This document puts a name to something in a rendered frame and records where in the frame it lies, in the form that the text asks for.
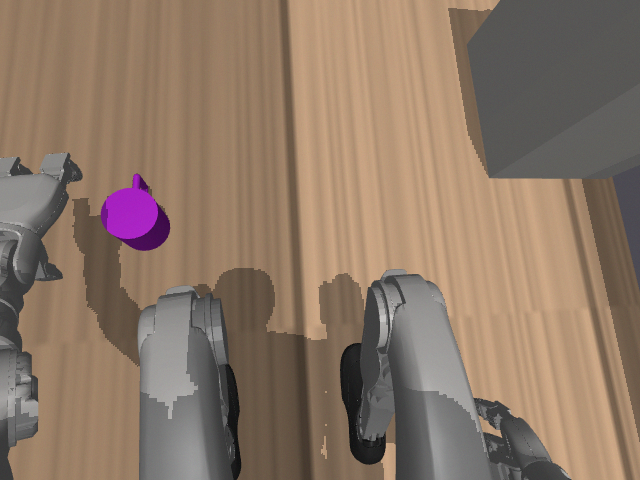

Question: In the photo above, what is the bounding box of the right robot arm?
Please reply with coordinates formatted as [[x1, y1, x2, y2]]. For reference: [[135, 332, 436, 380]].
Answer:
[[521, 461, 572, 480]]

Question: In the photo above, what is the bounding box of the left robot foot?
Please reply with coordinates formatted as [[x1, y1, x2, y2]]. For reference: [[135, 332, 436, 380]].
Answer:
[[225, 364, 241, 480]]

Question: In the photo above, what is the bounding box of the right robot foot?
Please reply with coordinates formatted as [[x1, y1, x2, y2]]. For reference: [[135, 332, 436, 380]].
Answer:
[[340, 343, 386, 465]]

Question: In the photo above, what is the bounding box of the left robot hand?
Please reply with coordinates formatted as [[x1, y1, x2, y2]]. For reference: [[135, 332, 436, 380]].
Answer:
[[0, 153, 83, 281]]

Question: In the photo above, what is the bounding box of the mug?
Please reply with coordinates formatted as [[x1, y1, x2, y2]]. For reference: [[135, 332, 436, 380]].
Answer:
[[101, 174, 170, 251]]

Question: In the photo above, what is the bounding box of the right robot hand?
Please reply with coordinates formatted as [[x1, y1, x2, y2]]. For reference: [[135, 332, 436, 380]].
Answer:
[[474, 398, 553, 480]]

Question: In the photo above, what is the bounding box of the left robot arm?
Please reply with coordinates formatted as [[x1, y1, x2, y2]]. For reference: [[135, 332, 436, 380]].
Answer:
[[0, 223, 43, 480]]

